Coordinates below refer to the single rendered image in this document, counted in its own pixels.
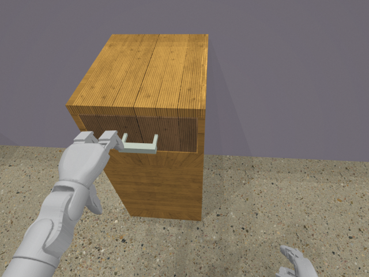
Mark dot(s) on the drawer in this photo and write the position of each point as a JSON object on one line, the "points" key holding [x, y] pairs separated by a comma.
{"points": [[174, 133]]}

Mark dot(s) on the robot right hand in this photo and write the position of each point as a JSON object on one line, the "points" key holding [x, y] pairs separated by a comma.
{"points": [[303, 267]]}

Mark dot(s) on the handle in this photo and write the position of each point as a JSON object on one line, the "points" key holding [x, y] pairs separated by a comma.
{"points": [[142, 148]]}

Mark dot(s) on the left robot forearm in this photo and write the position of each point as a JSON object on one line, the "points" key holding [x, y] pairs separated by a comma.
{"points": [[50, 235]]}

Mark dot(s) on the cabinet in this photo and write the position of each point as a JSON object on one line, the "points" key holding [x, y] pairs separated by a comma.
{"points": [[151, 75]]}

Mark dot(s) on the robot left hand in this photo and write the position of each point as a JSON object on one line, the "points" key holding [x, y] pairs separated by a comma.
{"points": [[85, 159]]}

